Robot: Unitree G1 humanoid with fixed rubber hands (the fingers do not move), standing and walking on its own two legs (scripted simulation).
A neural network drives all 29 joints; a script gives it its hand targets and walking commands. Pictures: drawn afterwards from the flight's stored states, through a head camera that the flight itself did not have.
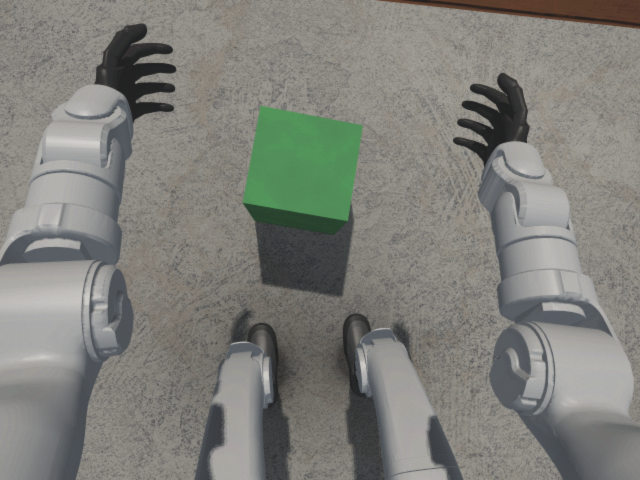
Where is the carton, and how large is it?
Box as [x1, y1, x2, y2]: [243, 106, 362, 234]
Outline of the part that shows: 260,106 243,198 244,205 256,221 332,234 335,233 347,221 362,125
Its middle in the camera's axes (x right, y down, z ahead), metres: -0.04 -0.15 +0.89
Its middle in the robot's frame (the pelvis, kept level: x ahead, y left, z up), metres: +0.57 -0.03 -0.54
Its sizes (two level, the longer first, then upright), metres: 0.210 0.200 0.250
